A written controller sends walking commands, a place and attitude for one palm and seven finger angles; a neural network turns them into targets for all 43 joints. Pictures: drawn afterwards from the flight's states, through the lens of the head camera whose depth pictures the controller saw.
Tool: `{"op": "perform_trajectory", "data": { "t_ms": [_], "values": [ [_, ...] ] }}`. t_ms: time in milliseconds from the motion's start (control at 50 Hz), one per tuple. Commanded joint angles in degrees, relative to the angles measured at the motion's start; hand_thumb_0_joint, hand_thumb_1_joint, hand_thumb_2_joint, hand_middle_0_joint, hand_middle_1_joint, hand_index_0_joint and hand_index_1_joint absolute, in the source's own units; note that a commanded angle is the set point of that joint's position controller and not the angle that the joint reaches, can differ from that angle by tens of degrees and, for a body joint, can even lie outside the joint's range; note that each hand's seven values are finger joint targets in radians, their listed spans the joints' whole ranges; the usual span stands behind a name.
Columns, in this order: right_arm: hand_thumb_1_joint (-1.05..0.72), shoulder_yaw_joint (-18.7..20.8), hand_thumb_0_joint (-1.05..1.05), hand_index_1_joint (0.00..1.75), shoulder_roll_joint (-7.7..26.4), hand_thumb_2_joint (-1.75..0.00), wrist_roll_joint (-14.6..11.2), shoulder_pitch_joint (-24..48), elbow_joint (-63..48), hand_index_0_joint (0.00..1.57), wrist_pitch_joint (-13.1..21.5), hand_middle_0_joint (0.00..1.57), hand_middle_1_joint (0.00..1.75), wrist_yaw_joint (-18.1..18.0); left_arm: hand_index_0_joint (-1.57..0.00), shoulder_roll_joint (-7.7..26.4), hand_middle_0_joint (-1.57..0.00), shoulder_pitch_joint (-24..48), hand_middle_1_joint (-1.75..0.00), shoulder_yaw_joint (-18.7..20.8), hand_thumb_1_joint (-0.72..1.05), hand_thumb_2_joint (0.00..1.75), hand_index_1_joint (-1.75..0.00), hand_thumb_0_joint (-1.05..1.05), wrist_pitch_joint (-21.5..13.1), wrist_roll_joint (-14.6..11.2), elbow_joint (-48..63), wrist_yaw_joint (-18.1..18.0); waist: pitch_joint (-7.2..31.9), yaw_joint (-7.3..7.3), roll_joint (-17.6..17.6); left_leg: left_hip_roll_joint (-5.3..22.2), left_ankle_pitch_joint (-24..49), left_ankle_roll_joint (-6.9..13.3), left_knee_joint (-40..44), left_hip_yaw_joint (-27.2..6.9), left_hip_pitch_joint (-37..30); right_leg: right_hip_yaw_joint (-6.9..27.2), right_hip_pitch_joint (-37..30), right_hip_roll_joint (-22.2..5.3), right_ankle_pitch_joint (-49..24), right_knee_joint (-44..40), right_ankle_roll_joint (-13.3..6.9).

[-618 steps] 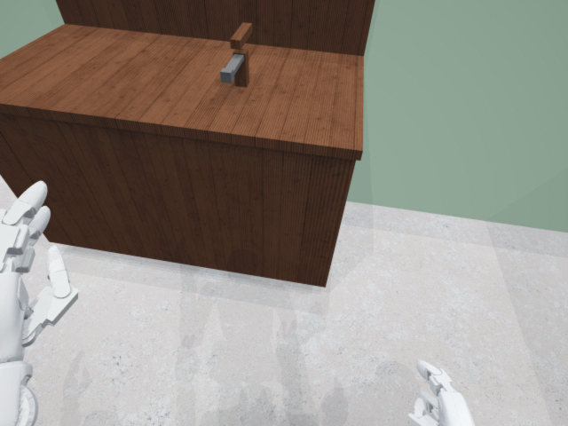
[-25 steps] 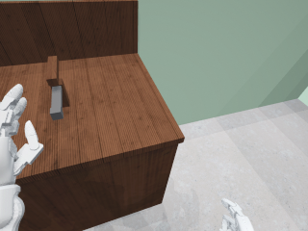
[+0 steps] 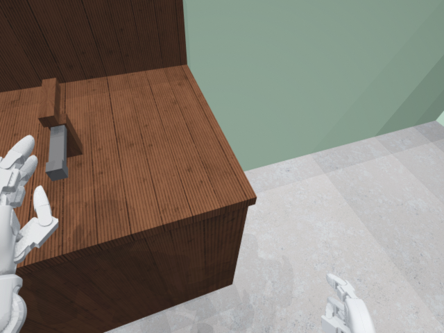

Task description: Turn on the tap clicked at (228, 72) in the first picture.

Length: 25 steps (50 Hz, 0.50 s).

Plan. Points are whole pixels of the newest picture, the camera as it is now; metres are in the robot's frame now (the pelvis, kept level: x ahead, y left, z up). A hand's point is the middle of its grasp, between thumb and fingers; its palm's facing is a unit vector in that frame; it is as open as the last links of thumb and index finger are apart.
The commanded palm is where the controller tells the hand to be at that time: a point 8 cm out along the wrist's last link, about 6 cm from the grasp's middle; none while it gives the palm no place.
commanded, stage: come to a stop and stand still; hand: left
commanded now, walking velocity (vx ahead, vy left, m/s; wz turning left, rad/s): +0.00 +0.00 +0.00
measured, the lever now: (57, 170) +0.36 +0.35 +0.07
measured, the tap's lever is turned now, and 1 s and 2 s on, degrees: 0 0 0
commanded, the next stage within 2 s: look again from close up in 0.98 s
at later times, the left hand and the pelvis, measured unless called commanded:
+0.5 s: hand (87, 222) +0.23 +0.22 +0.13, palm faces +0.21 -0.89 -0.40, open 7.5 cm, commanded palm +0.17 +0.28 +0.17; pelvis +0.00 +0.01 +0.00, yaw -2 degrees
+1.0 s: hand (55, 215) +0.23 +0.26 +0.14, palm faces +0.35 -0.86 -0.37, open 7.5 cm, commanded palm +0.17 +0.29 +0.17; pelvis +0.00 +0.01 +0.00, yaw -1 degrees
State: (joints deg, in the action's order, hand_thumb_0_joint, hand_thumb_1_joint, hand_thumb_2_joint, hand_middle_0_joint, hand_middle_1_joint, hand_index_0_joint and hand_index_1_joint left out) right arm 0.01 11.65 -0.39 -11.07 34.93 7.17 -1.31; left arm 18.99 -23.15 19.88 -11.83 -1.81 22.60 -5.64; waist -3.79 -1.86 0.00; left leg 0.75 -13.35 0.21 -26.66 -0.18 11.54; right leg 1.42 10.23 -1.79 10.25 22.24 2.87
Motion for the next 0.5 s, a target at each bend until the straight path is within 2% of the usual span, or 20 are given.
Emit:
{"op": "perform_trajectory", "data": {
  "t_ms": [0,20,40,100,120,140,180,200,220,240,260,280,320,340,380,400,420,440,460,480],
  "values": [
    [-0.90,2.89,0.00,0.30,6.76,-0.90,-0.51,5.52,-9.69,0.20,3.14,0.20,0.30,-0.88,-0.20,10.30,-0.20,6.69,-0.30,5.09,0.90,0.90,-0.30,0.00,-3.43,-0.38,16.49,-1.22,9.82,0.15,1.99,1.45,7.85,0.59,4.51,-0.32,-1.55,0.15,-4.48,-0.45,-9.10,-1.20,-3.07],
    [-0.90,2.76,0.00,0.30,6.69,-0.90,-0.52,6.00,-9.47,0.20,3.04,0.20,0.30,-1.06,-0.20,11.80,-0.20,6.59,-0.30,6.44,0.90,0.90,-0.30,0.00,-3.22,-0.31,17.37,-1.57,10.08,0.14,2.96,1.56,8.31,0.61,4.41,-0.41,-2.10,0.28,-4.39,-0.57,-9.43,-1.26,-3.12],
    [-0.90,2.75,0.00,0.30,6.71,-0.90,-0.35,5.65,-9.63,0.20,2.89,0.20,0.30,-1.03,-0.20,10.44,-0.20,6.13,-0.30,5.47,0.90,0.90,-0.30,0.00,-3.25,-0.41,17.43,-1.59,10.08,0.25,2.21,1.53,8.65,0.62,4.37,-0.64,-1.30,-0.19,-5.16,-0.59,-9.60,-1.11,-3.15],
    [-0.90,2.90,0.00,0.30,6.60,-0.90,-0.49,5.43,-10.00,0.20,2.67,0.20,0.30,-0.86,-0.20,10.75,-0.20,3.80,-0.30,6.26,0.90,0.90,-0.30,0.00,-3.13,-0.58,16.95,-1.84,9.73,0.11,2.60,1.45,8.64,0.48,4.20,-0.83,-0.78,0.34,-5.33,-0.94,-9.78,-1.10,-3.33],
    [-0.90,2.94,0.00,0.30,6.55,-0.90,-0.49,5.73,-9.76,0.20,2.49,0.20,0.30,-1.03,-0.20,11.79,-0.20,2.30,-0.30,7.74,0.90,0.90,-0.30,0.00,-2.87,-0.51,16.28,-2.07,9.98,0.06,3.06,1.65,8.91,0.46,4.06,-0.67,-1.30,0.53,-5.02,-1.08,-10.02,-1.32,-3.42],
    [-0.90,2.81,0.00,0.30,6.48,-0.90,-0.40,5.17,-9.81,0.20,2.17,0.20,0.30,-0.92,-0.20,10.24,-0.20,1.75,-0.30,6.60,0.90,0.90,-0.30,0.00,-2.76,-0.75,15.26,-1.93,9.56,0.31,2.22,1.63,8.34,0.44,4.22,-0.75,-0.36,0.19,-5.30,-1.03,-9.55,-1.36,-3.37],
    [-0.90,2.98,0.00,0.30,6.66,-0.90,-0.50,4.91,-10.04,0.20,1.79,0.20,0.30,-0.87,-0.20,10.12,-0.20,1.49,-0.30,6.64,0.90,0.90,-0.30,0.00,-2.56,-0.87,14.48,-1.81,9.29,0.40,1.80,1.63,8.12,0.32,4.28,-0.88,0.10,0.26,-5.29,-1.03,-9.38,-1.28,-3.39],
    [-0.90,2.68,0.00,0.30,7.43,-0.90,2.95,-0.45,-8.83,0.20,4.17,0.20,0.30,-0.88,-0.20,55.86,-0.20,59.50,-0.30,38.89,0.90,0.90,-0.30,0.00,-8.53,7.69,29.04,-1.26,2.80,-1.31,-4.94,2.57,14.17,1.02,-2.43,0.69,6.68,3.02,1.73,-2.16,-12.70,-4.15,-3.93],
    [-0.90,2.42,0.00,0.30,3.70,-0.90,-1.09,2.78,-3.50,0.20,2.69,0.20,0.30,-1.10,-0.20,32.39,-0.20,41.92,-0.30,23.62,0.90,0.90,-0.30,0.00,-5.53,2.27,1.34,0.04,5.18,0.78,0.02,4.69,12.90,0.25,0.32,-0.72,-0.96,2.03,4.51,-6.06,-8.71,-0.04,-6.34],
    [-0.90,3.16,0.00,0.30,5.33,-0.90,-0.12,2.77,-6.41,0.20,2.60,0.20,0.30,-0.49,-0.20,20.84,-0.20,25.56,-0.30,15.22,0.90,0.90,-0.30,0.00,-5.23,0.07,2.61,0.68,6.35,0.02,-0.22,2.93,12.98,-0.22,2.55,0.08,-3.41,3.17,1.87,-2.56,-12.68,1.51,-6.32],
    [-0.90,3.92,0.00,0.30,7.30,-0.90,-0.37,2.21,-8.20,0.20,3.63,0.20,0.30,-0.14,-0.20,15.82,-0.20,19.72,-0.30,10.92,0.90,0.90,-0.30,0.00,-4.48,0.02,-2.25,1.42,9.56,-0.50,3.35,2.18,12.58,-0.06,1.62,1.54,-4.26,3.88,0.17,-2.06,-12.87,1.25,-5.76],
    [-0.90,3.99,0.00,0.30,7.23,-0.90,-1.12,1.89,-8.48,0.20,3.78,0.20,0.30,0.57,-0.20,11.62,-0.20,14.21,-0.30,6.30,0.90,0.90,-0.30,0.00,-4.03,-0.80,-2.07,2.18,11.07,-0.60,6.02,1.96,12.31,0.46,1.32,1.34,-4.91,4.00,-0.55,-2.56,-12.04,0.79,-5.05],
    [-0.90,3.83,0.00,0.30,6.55,-0.90,-1.88,2.78,-9.58,0.20,3.50,0.20,0.30,2.55,-0.20,3.82,-0.20,5.24,-0.30,-1.02,0.90,0.90,-0.30,0.00,-3.29,-1.71,4.48,2.91,12.82,-0.50,9.05,2.56,13.21,0.96,2.11,1.39,-5.60,2.25,-1.99,-1.98,-10.74,1.18,-4.29],
    [-0.90,3.79,0.00,0.30,6.93,-0.90,-1.61,2.55,-10.53,0.20,3.36,0.20,0.30,3.12,-0.20,4.13,-0.20,3.04,-0.30,-2.08,0.90,0.90,-0.30,0.00,-3.09,-1.03,9.75,2.95,12.70,-0.40,7.67,3.22,13.97,1.04,2.46,1.03,-4.42,1.15,-2.73,-1.38,-10.17,1.38,-4.01],
    [-0.90,3.37,0.00,0.30,7.00,-0.90,-1.45,3.73,-11.77,0.20,3.29,0.20,0.30,3.15,-0.20,7.49,-0.20,-0.20,-0.30,0.31,0.90,0.90,-0.30,0.00,-2.58,-0.44,14.59,2.19,11.60,-0.55,1.43,3.19,10.00,0.81,3.12,0.90,-0.69,-0.05,-3.97,-0.80,-7.58,0.81,-3.36],
    [-0.90,3.23,0.00,0.30,7.08,-0.90,-1.23,4.20,-11.93,0.20,3.22,0.20,0.30,2.69,-0.20,10.37,-0.20,-0.95,-0.30,3.43,0.90,0.90,-0.30,0.00,-2.59,-0.15,15.30,1.50,11.12,-0.68,-2.00,2.66,6.96,0.49,3.37,0.98,0.60,-0.09,-4.00,-0.66,-5.88,0.01,-3.23],
    [-0.90,3.11,0.00,0.30,7.27,-0.90,-1.27,4.89,-11.73,0.20,2.80,0.20,0.30,2.05,-0.20,15.64,-0.20,-0.96,-0.30,9.14,0.90,0.90,-0.30,0.00,-2.65,0.01,16.94,0.13,11.58,-0.70,-3.21,2.63,5.80,0.46,3.60,1.32,-0.54,-0.30,-3.18,-0.64,-5.39,0.38,-3.24],
    [-0.90,2.75,0.00,0.30,6.83,-0.90,-0.78,5.30,-12.32,0.20,2.66,0.20,0.30,1.30,-0.20,14.87,-0.20,-0.96,-0.30,9.85,0.90,0.90,-0.30,0.00,-3.03,-0.14,16.44,-0.09,11.06,-0.37,-5.81,2.35,3.54,0.65,3.89,0.78,1.31,-1.01,-3.41,-0.85,-3.79,0.24,-3.15],
    [-0.90,2.50,0.00,0.30,6.55,-0.90,-0.70,5.86,-12.95,0.20,2.70,0.20,0.30,0.64,-0.20,16.27,-0.20,0.75,-0.30,11.82,0.90,0.90,-0.30,0.00,-3.61,-0.32,17.57,-0.29,9.85,-0.26,-6.22,1.80,1.55,0.65,4.26,0.67,2.05,-0.67,-2.53,-0.58,-2.16,0.07,-3.20],
    [-0.90,2.38,0.00,0.30,6.54,-0.90,-0.59,6.27,-13.06,0.20,2.71,0.20,0.30,-0.01,-0.20,17.39,-0.20,1.84,-0.30,13.76,0.90,0.90,-0.30,0.00,-4.09,-0.69,18.17,-0.52,9.01,-0.09,-4.34,1.75,0.18,0.96,4.69,0.42,2.53,-0.09,-2.29,-0.57,-1.43,0.10,-3.23]
  ]
}}
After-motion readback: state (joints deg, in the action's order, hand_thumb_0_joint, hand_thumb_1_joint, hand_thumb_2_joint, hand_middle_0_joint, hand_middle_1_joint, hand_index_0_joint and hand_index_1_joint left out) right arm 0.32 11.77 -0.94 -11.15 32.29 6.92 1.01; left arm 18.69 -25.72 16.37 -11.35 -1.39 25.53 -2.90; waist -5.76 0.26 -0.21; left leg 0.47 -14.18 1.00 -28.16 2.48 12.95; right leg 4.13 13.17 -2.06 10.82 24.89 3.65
